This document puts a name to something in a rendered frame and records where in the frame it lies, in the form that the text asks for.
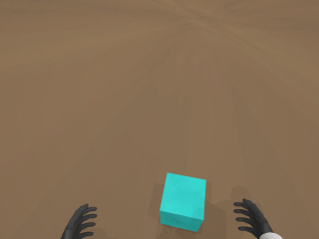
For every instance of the robot right hand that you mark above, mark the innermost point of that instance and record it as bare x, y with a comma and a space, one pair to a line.
256, 219

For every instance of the robot left hand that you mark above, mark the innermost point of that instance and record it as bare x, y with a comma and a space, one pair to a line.
75, 226

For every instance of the carton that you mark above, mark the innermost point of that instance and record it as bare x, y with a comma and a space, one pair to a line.
182, 203

